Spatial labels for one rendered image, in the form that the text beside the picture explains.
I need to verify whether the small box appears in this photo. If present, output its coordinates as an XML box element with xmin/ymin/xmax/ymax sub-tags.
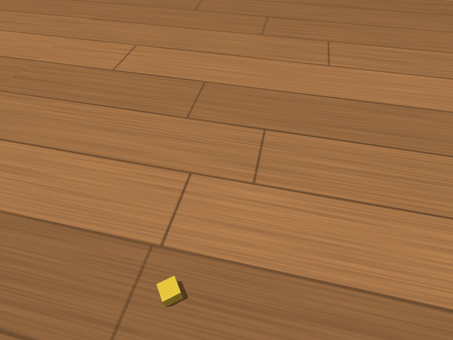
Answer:
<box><xmin>156</xmin><ymin>276</ymin><xmax>183</xmax><ymax>307</ymax></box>

